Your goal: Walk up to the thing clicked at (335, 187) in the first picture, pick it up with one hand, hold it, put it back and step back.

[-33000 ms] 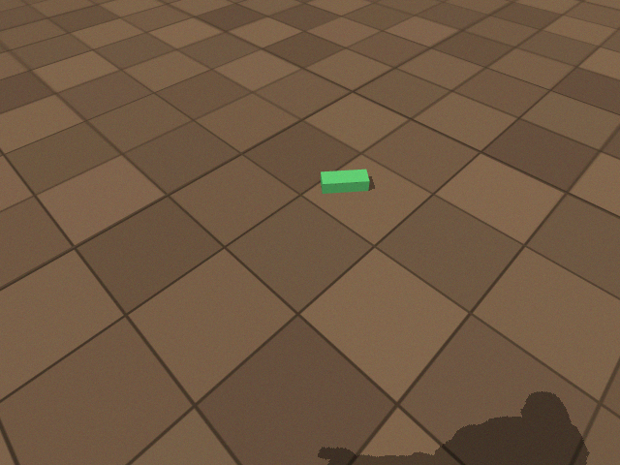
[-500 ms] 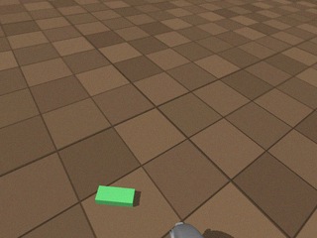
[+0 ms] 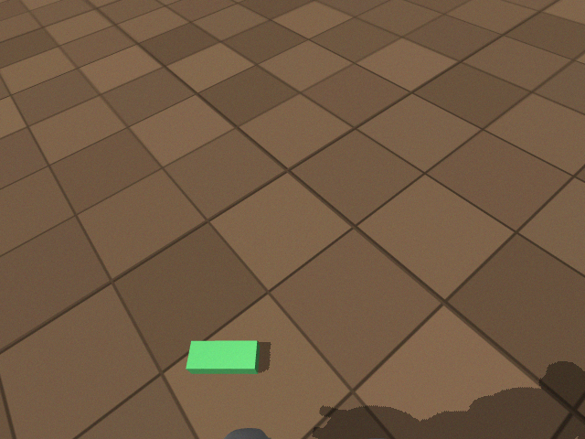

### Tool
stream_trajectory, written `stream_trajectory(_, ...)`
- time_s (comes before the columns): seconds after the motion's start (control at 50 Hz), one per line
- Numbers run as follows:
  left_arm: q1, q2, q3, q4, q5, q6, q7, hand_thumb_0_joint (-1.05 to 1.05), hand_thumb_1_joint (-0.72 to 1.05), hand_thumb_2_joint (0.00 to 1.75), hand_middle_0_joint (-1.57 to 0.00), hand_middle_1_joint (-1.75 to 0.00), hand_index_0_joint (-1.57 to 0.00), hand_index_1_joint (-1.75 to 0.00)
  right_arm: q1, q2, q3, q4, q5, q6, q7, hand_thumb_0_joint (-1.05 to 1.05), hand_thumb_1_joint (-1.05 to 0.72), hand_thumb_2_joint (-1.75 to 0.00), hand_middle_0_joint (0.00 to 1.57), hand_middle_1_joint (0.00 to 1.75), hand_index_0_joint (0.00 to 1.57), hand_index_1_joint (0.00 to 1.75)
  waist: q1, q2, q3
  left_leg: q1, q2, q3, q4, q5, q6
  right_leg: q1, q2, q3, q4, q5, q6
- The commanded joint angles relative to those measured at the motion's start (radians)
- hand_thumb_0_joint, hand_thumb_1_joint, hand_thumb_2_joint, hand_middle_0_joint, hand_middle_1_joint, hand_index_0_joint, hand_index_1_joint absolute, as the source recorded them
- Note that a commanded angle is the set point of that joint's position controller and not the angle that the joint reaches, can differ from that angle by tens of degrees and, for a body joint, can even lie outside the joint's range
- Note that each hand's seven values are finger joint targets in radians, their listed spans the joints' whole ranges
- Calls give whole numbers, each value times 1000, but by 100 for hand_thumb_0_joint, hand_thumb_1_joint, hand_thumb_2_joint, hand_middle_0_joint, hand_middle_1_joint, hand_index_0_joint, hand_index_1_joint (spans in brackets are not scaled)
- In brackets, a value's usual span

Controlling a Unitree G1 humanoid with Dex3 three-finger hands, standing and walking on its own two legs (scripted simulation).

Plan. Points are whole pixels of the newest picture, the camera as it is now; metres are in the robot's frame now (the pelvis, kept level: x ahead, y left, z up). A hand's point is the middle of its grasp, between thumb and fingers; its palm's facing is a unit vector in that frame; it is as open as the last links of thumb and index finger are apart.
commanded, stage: walk up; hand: left
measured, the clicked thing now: (224, 357) +0.44 +0.31 -0.74
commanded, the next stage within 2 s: stand in 0.36 s
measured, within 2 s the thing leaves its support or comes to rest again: neither
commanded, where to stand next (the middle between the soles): +0.07 +0.04 m, yaw +4 degrees
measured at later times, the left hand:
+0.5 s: hand out of the picture +0.09 +0.28 -0.17, palm faces -0.01 -0.94 -0.34, open 7.4 cm
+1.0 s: hand out of the picture +0.05 +0.23 -0.15, palm faces +0.02 -0.95 -0.31, open 7.4 cm
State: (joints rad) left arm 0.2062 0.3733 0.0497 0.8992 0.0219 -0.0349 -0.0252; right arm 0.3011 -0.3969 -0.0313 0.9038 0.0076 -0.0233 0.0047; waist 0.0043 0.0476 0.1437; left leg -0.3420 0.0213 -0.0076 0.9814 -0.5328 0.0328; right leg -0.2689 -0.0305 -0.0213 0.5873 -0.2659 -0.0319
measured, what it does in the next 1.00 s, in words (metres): steps on the spot: left foot, then right foot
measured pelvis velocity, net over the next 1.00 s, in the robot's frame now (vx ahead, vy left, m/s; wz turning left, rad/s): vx -0.01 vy -0.01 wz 0.04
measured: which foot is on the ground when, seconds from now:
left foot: up 0.00-0.28, down 0.30-1.00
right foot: down 0.00-0.32, up 0.34-0.60, down 0.62-1.00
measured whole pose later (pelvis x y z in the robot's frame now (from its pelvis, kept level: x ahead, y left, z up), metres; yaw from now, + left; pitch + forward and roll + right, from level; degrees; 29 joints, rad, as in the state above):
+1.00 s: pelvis -0.01 -0.01 +0.01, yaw +2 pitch -3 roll -1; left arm 0.18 0.32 0.02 1.09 0.01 -0.01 -0.01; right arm 0.16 -0.34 -0.02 1.10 -0.02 -0.01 0.03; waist -0.02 0.01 0.05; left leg -0.24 0.03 0.00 0.39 -0.10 -0.01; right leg -0.09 0.03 0.00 0.39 -0.26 -0.01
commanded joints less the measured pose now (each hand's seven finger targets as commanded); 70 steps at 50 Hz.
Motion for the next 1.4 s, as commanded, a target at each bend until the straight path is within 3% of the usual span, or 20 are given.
stream_trajectory(0.0, 30, 235, 51, -46, -27, -12, 36, 0, 90, 90, -20, -30, -20, -30, 112, -180, -53, -25, 8, -21, -34, 0, -90, -90, 20, 30, 20, 30, 6, -249, -120, -126, -18, -69, 48, 99, -19, 131, -189, 152, -179, 506, -171)
stream_trajectory(0.1, -43, 219, 36, -88, -27, 9, 60, 0, 90, 90, -20, -30, -20, -30, 36, -150, -42, -42, 2, 15, -47, 0, -90, -90, 20, 30, 20, 30, 4, -285, -81, -94, -47, -17, -28, 137, -35, 58, -240, 112, -95, 1005, -182)
stream_trajectory(0.22, -103, 271, 44, -115, -40, 32, 82, 0, 90, 90, -20, -30, -20, -30, 16, -172, -73, -73, -25, 40, -27, 0, -90, -90, 20, 30, 20, 30, -25, -184, -208, 8, -6, 11, -316, 263, -3, 117, -268, 123, 78, 799, -144)
stream_trajectory(0.26, -87, 261, 38, -109, -58, 36, 83, 0, 90, 90, -20, -30, -20, -30, -3, -194, -87, -95, -42, 34, -19, 0, -90, -90, 20, 30, 20, 30, -31, -68, -246, 126, 24, -42, -483, 700, 31, 76, -201, 87, 201, 591, -62)
stream_trajectory(0.28, -62, 233, 33, -109, -66, 41, 83, 0, 90, 90, -20, -30, -20, -30, -54, -250, -105, -129, -51, 35, -16, 0, -90, -90, 20, 30, 20, 30, -15, 66, -269, 186, 140, -182, -467, 1024, 92, -4, -97, 29, 302, 359, -4)
stream_trajectory(0.3, -49, 204, 35, -100, -73, 51, 89, 0, 90, 90, -20, -30, -20, -30, -94, -267, -107, -148, -53, 39, -9, 0, -90, -90, 20, 30, 20, 30, -4, 181, -245, 262, 230, -306, -473, 1260, 180, -152, 35, 7, 435, -213, 22)
stream_trajectory(0.32, -34, 209, 37, -94, -71, 61, 105, 0, 90, 90, -20, -30, -20, -30, -80, -294, -113, -148, -39, 42, -7, 0, -90, -90, 20, 30, 20, 30, -33, 230, -281, 221, 310, -352, -490, 1285, 276, -117, 63, 38, 570, -465, 20)
stream_trajectory(0.34, -27, 147, 18, -68, -25, 65, 88, 0, 90, 90, -20, -30, -20, -30, -14, -211, -83, -73, -28, 7, -22, 0, -90, -90, 20, 30, 20, 30, -32, 49, -358, 227, 321, -441, -587, 501, 253, -110, 22, 186, 463, -361, 13)
stream_trajectory(0.36, -75, 197, 29, -62, -4, 60, 72, 0, 90, 90, -20, -30, -20, -30, -57, -205, -79, -79, -23, 2, -20, 0, -90, -90, 20, 30, 20, 30, -38, 67, -271, 164, 270, -414, -665, 127, 217, -128, -3, 155, 461, -320, 8)
stream_trajectory(0.38, -98, 224, 35, -49, -4, 51, 56, 0, 90, 90, -20, -30, -20, -30, -108, -186, -72, -90, -27, 5, -20, 0, -90, -90, 20, 30, 20, 30, -40, 56, -241, 182, 228, -370, -688, 32, 186, -172, 5, 149, 446, -292, 8)
stream_trajectory(0.52, -102, 183, 28, 9, -30, 29, 39, 0, 90, 90, -20, -30, -20, -30, -149, -221, -77, -52, -32, -8, -22, 0, -90, -90, 20, 30, 20, 30, -37, 97, -174, 236, 204, -301, -707, 187, 141, -61, 23, 65, 93, -294, 43)
stream_trajectory(0.58, -6, 144, 24, 79, -34, 14, 36, 0, 90, 90, -20, -30, -20, -30, -194, -211, -74, -29, -28, 0, -12, 0, -90, -90, 20, 30, 20, 30, 8, 81, -144, 131, 168, -216, -680, 220, 99, 137, 24, 27, -181, -37, 40)
stream_trajectory(0.62, -13, 182, 28, 88, -14, -1, 38, 0, 90, 90, -20, -30, -20, -30, -177, -149, -56, -18, -8, 4, -8, 0, -90, -90, 20, 30, 20, 30, 8, -41, -152, 62, 115, -163, -639, 235, 15, 223, -65, 161, -291, 79, 16)
stream_trajectory(0.66, -113, 234, 25, 79, -5, -5, 33, 0, 90, 90, -20, -30, -20, -30, -210, -136, -47, 2, 2, 0, 2, 0, -90, -90, 20, 30, 20, 30, -46, -117, -112, 213, 36, -78, -597, 274, -20, -39, -133, 253, -362, -162, -25)
stream_trajectory(0.68, -155, 215, 20, 80, 1, 2, 30, 0, 90, 90, -20, -30, -20, -30, -199, -122, -40, 21, 1, 4, 9, 0, -90, -90, 20, 30, 20, 30, -60, -160, -71, 289, 52, -95, -604, 236, -16, -154, -120, 240, -384, -307, -17)
stream_trajectory(0.98, -87, 185, 16, 123, -17, -6, 26, 0, 90, 90, -20, -30, -20, -30, -213, -127, -25, 138, -24, -19, 6, 0, -90, -90, 20, 30, 20, 30, -17, -17, -101, 176, 97, -127, -666, 299, -5, 35, -77, 155, -322, -55, -4)
stream_trajectory(1.12, -89, 174, 14, 137, -21, -5, 31, 0, 90, 90, -20, -30, -20, -30, -220, -132, -16, 160, -15, -24, -5, 0, -90, -90, 20, 30, 20, 30, -6, -27, -205, 235, 109, -96, -614, 597, 2, 152, -83, 133, -280, 192, 8)
stream_trajectory(1.32, -103, 158, 5, 160, -20, 7, 37, 0, 90, 90, -20, -30, -20, -30, -247, -140, -8, 174, -12, -12, -13, 0, -90, -90, 20, 30, 20, 30, -14, -50, -211, 281, 117, -80, -601, 686, 8, 157, -85, 124, -294, 284, 19)
stream_trajectory(1.34, -147, 224, 30, 139, -39, 26, 47, 0, 90, 90, -20, -30, -20, -30, -279, -224, -27, 157, -1, 2, -18, 0, -90, -90, 20, 30, 20, 30, -19, -31, -57, 188, 117, -93, -542, 914, 19, 73, -73, 108, -192, 463, 11)
stream_trajectory(1.38, -120, 196, 29, 117, -47, 36, 53, 0, 90, 90, -20, -30, -20, -30, -254, -215, -34, 141, 10, 8, -21, 0, -90, -90, 20, 30, 20, 30, -17, -27, -150, 252, 143, -82, -516, 1067, 50, 96, -52, 65, -120, 488, 11)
